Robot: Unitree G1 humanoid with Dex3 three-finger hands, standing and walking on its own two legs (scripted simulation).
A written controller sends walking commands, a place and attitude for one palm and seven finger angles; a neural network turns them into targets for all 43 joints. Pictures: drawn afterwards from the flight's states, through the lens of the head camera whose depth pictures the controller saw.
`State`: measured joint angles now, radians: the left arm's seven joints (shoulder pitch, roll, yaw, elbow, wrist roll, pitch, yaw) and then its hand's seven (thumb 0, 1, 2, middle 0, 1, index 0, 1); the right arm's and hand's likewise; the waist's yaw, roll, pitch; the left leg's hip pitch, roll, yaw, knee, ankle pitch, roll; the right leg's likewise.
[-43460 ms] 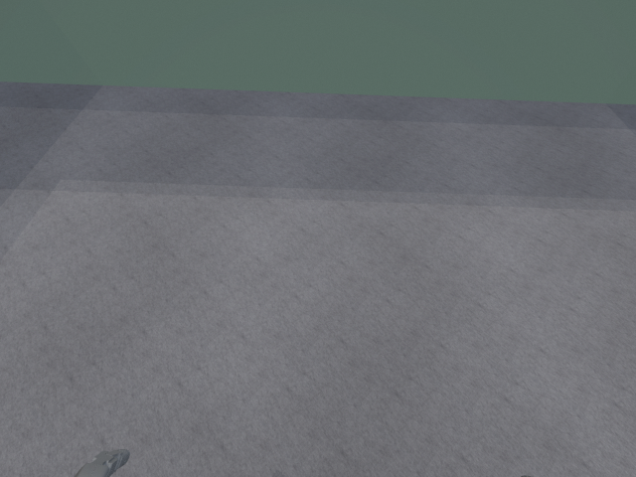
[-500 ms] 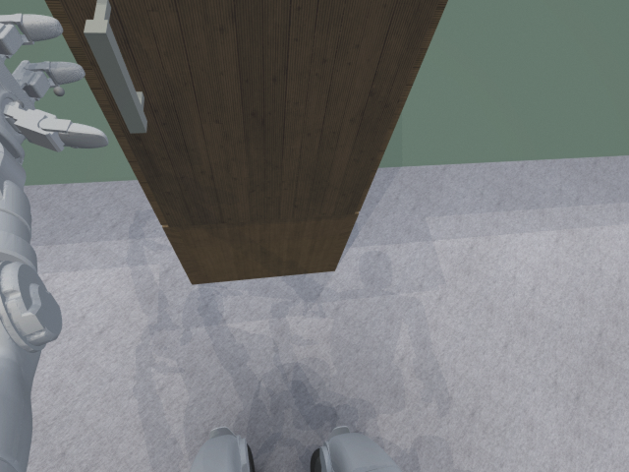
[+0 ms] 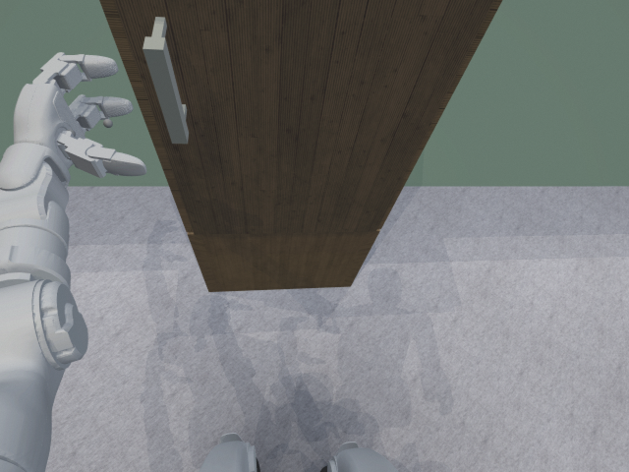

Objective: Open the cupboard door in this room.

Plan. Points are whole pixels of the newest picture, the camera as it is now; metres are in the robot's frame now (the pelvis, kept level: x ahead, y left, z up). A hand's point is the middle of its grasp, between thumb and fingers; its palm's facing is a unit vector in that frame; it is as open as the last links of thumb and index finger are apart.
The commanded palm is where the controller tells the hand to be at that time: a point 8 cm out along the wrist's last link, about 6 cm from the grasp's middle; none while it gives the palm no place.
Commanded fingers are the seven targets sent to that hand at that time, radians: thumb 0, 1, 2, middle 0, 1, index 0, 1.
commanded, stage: move the hooked fingers beside the handle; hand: left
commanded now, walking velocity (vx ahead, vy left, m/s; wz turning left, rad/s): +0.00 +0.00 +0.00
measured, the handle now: (170, 85) +0.56 +0.14 +0.12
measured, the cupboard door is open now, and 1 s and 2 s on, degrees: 0 0 0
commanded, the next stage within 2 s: slide the fingers in behind the handle in 0.62 s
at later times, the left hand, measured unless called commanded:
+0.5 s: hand (104, 116) +0.51 +0.21 +0.12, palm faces +0.00 -1.00 +0.03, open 14.0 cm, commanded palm +0.49 +0.25 +0.11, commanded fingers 0.00 -0.50 0.30 -0.30 -1.20 -0.30 -1.20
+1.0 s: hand (123, 111) +0.52 +0.19 +0.11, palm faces +0.00 -1.00 +0.02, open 14.0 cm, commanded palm +0.50 +0.23 +0.11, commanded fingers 0.00 -0.50 0.30 -0.30 -1.20 -0.30 -1.20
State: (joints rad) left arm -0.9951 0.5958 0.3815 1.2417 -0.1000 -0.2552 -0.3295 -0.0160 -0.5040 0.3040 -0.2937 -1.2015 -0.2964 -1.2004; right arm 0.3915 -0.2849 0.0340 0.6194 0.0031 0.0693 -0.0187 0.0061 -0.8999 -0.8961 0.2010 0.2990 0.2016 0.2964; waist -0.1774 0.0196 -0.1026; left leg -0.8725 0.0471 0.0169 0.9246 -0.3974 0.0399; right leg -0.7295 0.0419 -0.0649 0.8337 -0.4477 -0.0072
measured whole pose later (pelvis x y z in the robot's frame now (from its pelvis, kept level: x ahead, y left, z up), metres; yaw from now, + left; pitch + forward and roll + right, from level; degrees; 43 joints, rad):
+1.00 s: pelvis +0.00 -0.01 +0.00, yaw -1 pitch +20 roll -4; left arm -0.99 0.59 0.41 1.22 -0.09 -0.29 -0.28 -0.02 -0.50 0.30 -0.29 -1.20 -0.30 -1.20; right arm 0.46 -0.27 0.04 0.64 0.00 0.06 0.00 0.01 -0.90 -0.90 0.20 0.30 0.20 0.30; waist -0.19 0.03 -0.11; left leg -0.88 0.06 0.02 0.93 -0.39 0.03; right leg -0.75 0.06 -0.06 0.84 -0.44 -0.02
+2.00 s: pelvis -0.02 -0.02 +0.00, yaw +0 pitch +19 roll -3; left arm -1.03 0.45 0.33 1.23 -0.06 -0.33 -0.12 -0.02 -0.50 0.30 -0.29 -1.20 -0.31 -1.21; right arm 0.45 -0.27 0.02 0.66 -0.01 0.03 0.02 0.01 -0.90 -0.90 0.20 0.30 0.20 0.30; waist -0.20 0.04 -0.10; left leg -0.89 0.05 0.01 0.93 -0.38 0.02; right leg -0.77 0.05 -0.06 0.88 -0.45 -0.03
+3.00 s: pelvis +0.00 -0.02 +0.00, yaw +0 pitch +18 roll -2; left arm -0.98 0.41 0.32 1.21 -0.07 -0.34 -0.10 0.00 0.63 0.79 -0.37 -1.32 -0.37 -1.32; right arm 0.43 -0.27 0.01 0.66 -0.01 0.05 0.02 0.01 -0.90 -0.90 0.20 0.30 0.20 0.30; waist -0.18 0.04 -0.11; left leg -0.84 0.05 0.02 0.91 -0.38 0.01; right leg -0.73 0.05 -0.06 0.86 -0.46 -0.04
